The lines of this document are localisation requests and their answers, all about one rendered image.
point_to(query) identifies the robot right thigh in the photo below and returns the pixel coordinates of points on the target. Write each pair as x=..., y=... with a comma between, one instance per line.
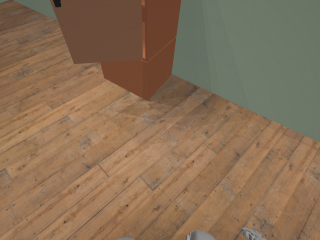
x=199, y=235

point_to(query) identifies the robot right hand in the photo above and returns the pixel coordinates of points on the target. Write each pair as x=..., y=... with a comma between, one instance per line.
x=251, y=234

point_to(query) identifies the cupboard door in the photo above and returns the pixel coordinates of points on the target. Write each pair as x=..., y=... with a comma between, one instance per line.
x=98, y=31

